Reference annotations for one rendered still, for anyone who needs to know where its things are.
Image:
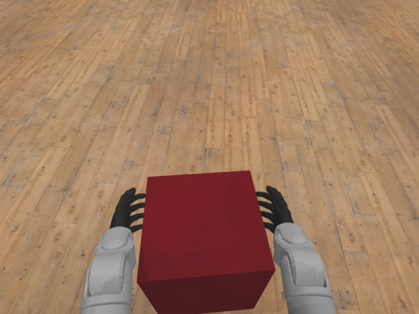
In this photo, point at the carton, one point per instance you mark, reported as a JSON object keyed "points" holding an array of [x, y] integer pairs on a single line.
{"points": [[204, 247]]}

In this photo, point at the robot right forearm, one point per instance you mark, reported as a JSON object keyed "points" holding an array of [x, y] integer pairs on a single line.
{"points": [[305, 282]]}

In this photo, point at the robot left forearm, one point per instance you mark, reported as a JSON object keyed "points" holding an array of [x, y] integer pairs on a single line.
{"points": [[108, 280]]}

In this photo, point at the left robot hand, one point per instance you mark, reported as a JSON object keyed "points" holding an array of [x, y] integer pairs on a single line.
{"points": [[123, 210]]}

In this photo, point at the right robot hand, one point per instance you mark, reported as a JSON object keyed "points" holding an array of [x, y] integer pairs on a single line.
{"points": [[280, 213]]}

